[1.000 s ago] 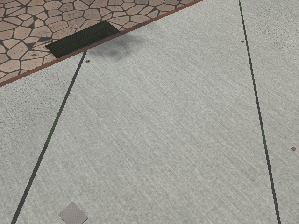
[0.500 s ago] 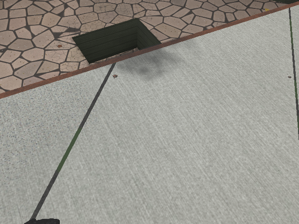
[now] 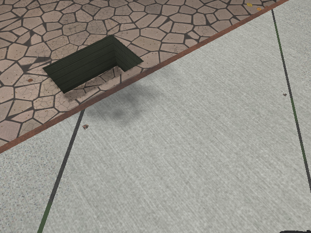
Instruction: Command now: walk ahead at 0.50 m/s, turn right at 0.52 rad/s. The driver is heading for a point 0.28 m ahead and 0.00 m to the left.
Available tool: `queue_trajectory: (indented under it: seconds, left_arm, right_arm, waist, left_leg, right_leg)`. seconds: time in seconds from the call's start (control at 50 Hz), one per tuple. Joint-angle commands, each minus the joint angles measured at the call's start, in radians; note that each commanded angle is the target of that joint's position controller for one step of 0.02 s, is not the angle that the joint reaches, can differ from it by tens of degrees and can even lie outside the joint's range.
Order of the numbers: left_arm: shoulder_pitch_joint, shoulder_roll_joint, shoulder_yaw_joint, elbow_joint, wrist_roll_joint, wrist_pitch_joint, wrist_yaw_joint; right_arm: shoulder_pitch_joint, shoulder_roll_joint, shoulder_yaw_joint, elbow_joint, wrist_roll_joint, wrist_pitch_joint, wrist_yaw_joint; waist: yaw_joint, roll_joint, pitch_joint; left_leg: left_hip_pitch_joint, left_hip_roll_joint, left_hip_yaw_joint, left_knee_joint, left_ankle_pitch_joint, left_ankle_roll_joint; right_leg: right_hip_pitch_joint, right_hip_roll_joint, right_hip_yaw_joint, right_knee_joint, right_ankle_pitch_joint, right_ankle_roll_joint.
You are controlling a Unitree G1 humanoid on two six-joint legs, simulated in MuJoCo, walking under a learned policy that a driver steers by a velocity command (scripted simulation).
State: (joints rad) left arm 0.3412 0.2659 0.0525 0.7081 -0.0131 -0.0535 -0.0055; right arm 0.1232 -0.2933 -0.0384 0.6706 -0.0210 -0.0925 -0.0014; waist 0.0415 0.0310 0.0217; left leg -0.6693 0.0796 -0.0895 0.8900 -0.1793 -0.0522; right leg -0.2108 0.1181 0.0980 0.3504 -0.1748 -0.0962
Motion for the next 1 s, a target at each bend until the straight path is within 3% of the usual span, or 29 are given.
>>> queue_trajectory:
  seconds: [0.02,0.06,0.12,0.16,0.18,0.2,0.22,0.24,0.26,0.28,0.3,0.32,0.34,0.38,0.42,0.46,0.5,0.52,0.54,0.56,0.58,0.6,0.66,0.74,1.0]
  left_arm:
    - [-0.019,0.179,0.051,-0.06,-0.01,-0.009,0.019]
    - [0.018,0.182,0.053,-0.044,-0.013,-0.001,0.023]
    - [0.056,0.162,0.05,-0.018,-0.011,0.017,0.032]
    - [0.042,0.151,0.048,-0.017,-0.003,0.029,0.04]
    - [0.01,0.142,0.045,-0.026,-0.002,0.031,0.042]
    - [-0.004,0.113,0.035,-0.045,0.006,0.027,0.039]
    - [0.053,0.068,0.018,-0.062,0.023,0.018,0.036]
    - [0.206,0.072,0.008,-0.03,0.007,0.013,0.029]
    - [0.205,0.155,0.024,-0.008,-0.001,0.021,0.026]
    - [0.087,0.179,0.034,-0.024,-0.008,0.038,0.03]
    - [0.013,0.166,0.032,-0.037,-0.002,0.055,0.036]
    - [-0.021,0.147,0.031,-0.049,0.007,0.07,0.041]
    - [-0.009,0.112,0.024,-0.049,0.008,0.081,0.041]
    - [0.023,0.057,0.007,-0.032,0.015,0.083,0.045]
    - [0.014,0.049,0.002,-0.023,0.019,0.076,0.044]
    - [0.007,0.062,0.006,-0.015,0.018,0.08,0.04]
    - [-0.026,0.063,0.008,-0.018,0.032,0.086,0.036]
    - [-0.059,0.079,0.008,-0.039,0.047,0.087,0.037]
    - [-0.086,0.124,0.014,-0.063,0.05,0.088,0.043]
    - [-0.117,0.163,0.026,-0.044,0.039,0.088,0.042]
    - [-0.128,0.109,0.018,-0.049,0.038,0.082,0.037]
    - [-0.126,0.079,0.008,-0.041,0.044,0.074,0.035]
    - [-0.117,0.073,0.006,-0.035,0.034,0.049,0.035]
    - [-0.103,0.072,0.007,-0.027,0.027,0.044,0.039]
    - [-0.094,0.054,0.01,0.032,0.022,0.044,0.041]
  right_arm:
    - [-0.082,-0.041,-0.008,-0.07,0.003,-0.011,0.0]
    - [-0.142,-0.044,-0.009,-0.082,0.014,-0.018,0.007]
    - [-0.164,-0.071,-0.022,-0.086,0.009,-0.03,0.02]
    - [-0.125,-0.083,-0.032,-0.075,0.003,-0.039,0.024]
    - [-0.066,-0.086,-0.037,-0.06,-0.004,-0.044,0.023]
    - [0.008,-0.115,-0.044,-0.05,-0.02,-0.051,0.018]
    - [0.114,-0.177,-0.055,-0.044,-0.043,-0.05,0.012]
    - [0.186,-0.164,-0.059,-0.004,-0.02,-0.027,0.018]
    - [0.179,-0.125,-0.051,-0.012,0.017,-0.01,0.02]
    - [0.117,-0.086,-0.039,-0.027,0.02,0.003,0.016]
    - [0.054,-0.052,-0.02,-0.03,0.01,0.012,0.015]
    - [-0.003,-0.029,-0.008,-0.029,0.005,0.018,0.016]
    - [-0.04,-0.033,-0.007,-0.022,-0.003,0.025,0.018]
    - [-0.069,-0.054,-0.016,-0.009,-0.009,0.03,0.019]
    - [-0.046,-0.07,-0.022,0.011,-0.002,0.035,0.014]
    - [-0.043,-0.074,-0.02,0.024,0.01,0.044,0.012]
    - [-0.045,-0.053,-0.008,0.035,0.017,0.052,0.014]
    - [-0.017,-0.028,0.002,0.051,0.011,0.051,0.018]
    - [0.006,-0.021,0.007,0.057,-0.003,0.049,0.022]
    - [0.048,-0.018,0.004,0.06,0.0,0.051,0.021]
    - [0.016,-0.04,0.0,0.069,-0.002,0.055,0.015]
    - [0.006,-0.041,-0.002,0.07,0.002,0.058,0.011]
    - [0.034,-0.029,-0.002,0.094,0.001,0.062,0.002]
    - [0.031,-0.026,-0.003,0.117,0.01,0.058,0.001]
    - [0.016,-0.039,-0.012,0.215,0.019,0.086,-0.021]
  waist:
    - [-0.001,-0.103,-0.04]
    - [0.025,-0.113,-0.042]
    - [0.033,-0.126,-0.047]
    - [0.01,-0.148,-0.07]
    - [-0.03,-0.149,-0.093]
    - [-0.064,-0.128,-0.17]
    - [-0.073,0.037,-0.311]
    - [-0.058,0.269,-0.459]
    - [-0.068,0.156,-0.437]
    - [-0.085,0.076,-0.299]
    - [-0.073,0.024,-0.209]
    - [-0.044,0.02,-0.143]
    - [-0.01,0.06,-0.106]
    - [0.007,0.117,-0.109]
    - [-0.007,0.118,-0.166]
    - [-0.005,0.099,-0.186]
    - [0.003,0.082,-0.143]
    - [-0.005,0.057,-0.112]
    - [-0.032,-0.014,-0.079]
    - [-0.083,-0.146,-0.048]
    - [-0.051,-0.133,-0.016]
    - [-0.051,-0.127,0.001]
    - [-0.053,-0.105,-0.014]
    - [-0.045,-0.064,-0.053]
    - [-0.052,-0.034,-0.046]
  left_leg:
    - [0.107,-0.054,0.04,-0.204,0.191,-0.021]
    - [0.154,-0.083,0.039,-0.294,0.257,-0.02]
    - [0.169,-0.105,0.027,-0.393,0.259,0.01]
    - [0.218,-0.112,0.029,-0.431,0.231,0.048]
    - [0.302,-0.109,0.046,-0.49,0.292,0.074]
    - [0.479,-0.037,0.011,-0.48,0.487,0.117]
    - [0.8,0.169,-0.176,-0.371,0.905,0.23]
    - [1.015,0.366,-0.458,-0.368,0.943,0.405]
    - [0.949,0.35,-0.509,-0.414,0.647,0.388]
    - [0.825,0.291,-0.405,-0.448,0.496,0.34]
    - [0.683,0.24,-0.324,-0.485,0.426,0.31]
    - [0.554,0.201,-0.264,-0.519,0.387,0.293]
    - [0.442,0.153,-0.198,-0.554,0.368,0.269]
    - [0.349,0.094,-0.092,-0.57,0.47,0.266]
    - [0.382,0.106,-0.079,-0.557,0.509,0.28]
    - [0.38,0.113,-0.079,-0.55,0.347,0.272]
    - [0.312,0.073,-0.071,-0.557,0.024,0.217]
    - [0.266,0.047,-0.07,-0.557,-0.137,0.162]
    - [0.232,0.001,-0.039,-0.519,-0.266,0.112]
    - [0.294,-0.063,0.036,-0.503,-0.236,0.079]
    - [0.354,-0.069,0.051,-0.468,-0.181,0.059]
    - [0.369,-0.067,0.052,-0.456,-0.148,0.061]
    - [0.386,-0.059,0.047,-0.435,-0.048,0.075]
    - [0.418,-0.053,0.047,-0.409,0.068,0.074]
    - [0.472,-0.044,0.041,-0.396,0.131,0.067]
  right_leg:
    - [-0.066,-0.188,0.159,-0.101,0.229,-0.135]
    - [-0.055,-0.192,0.188,-0.084,0.179,-0.12]
    - [0.056,-0.214,0.23,0.027,0.284,-0.087]
    - [0.119,-0.224,0.26,0.118,0.384,-0.06]
    - [0.122,-0.199,0.246,0.187,0.452,-0.033]
    - [0.072,-0.151,0.218,0.309,0.432,0.005]
    - [-0.132,-0.071,0.164,0.573,0.085,0.061]
    - [-0.334,0.017,0.107,0.841,-0.541,0.119]
    - [-0.387,-0.046,0.135,0.937,-0.52,0.135]
    - [-0.43,-0.071,0.1,0.966,-0.448,0.153]
    - [-0.42,-0.1,0.072,0.92,-0.398,0.16]
    - [-0.375,-0.136,0.063,0.837,-0.366,0.164]
    - [-0.29,-0.155,0.033,0.727,-0.345,0.165]
    - [-0.149,-0.141,-0.036,0.543,-0.301,0.175]
    - [-0.071,-0.143,-0.046,0.415,-0.194,0.172]
    - [0.009,-0.141,-0.055,0.294,-0.069,0.158]
    - [0.098,-0.13,-0.066,0.154,0.029,0.126]
    - [0.126,-0.17,-0.013,0.115,0.065,0.102]
    - [0.12,-0.244,0.061,0.084,0.074,0.068]
    - [-0.014,-0.236,0.059,0.082,-0.137,0.034]
    - [-0.095,-0.201,0.044,0.055,-0.259,0.04]
    - [-0.12,-0.192,0.038,0.049,-0.259,0.056]
    - [-0.082,-0.18,0.02,0.093,-0.079,0.08]
    - [-0.036,-0.171,0.009,0.135,0.06,0.079]
    - [-0.018,-0.15,-0.014,0.133,0.136,0.08]
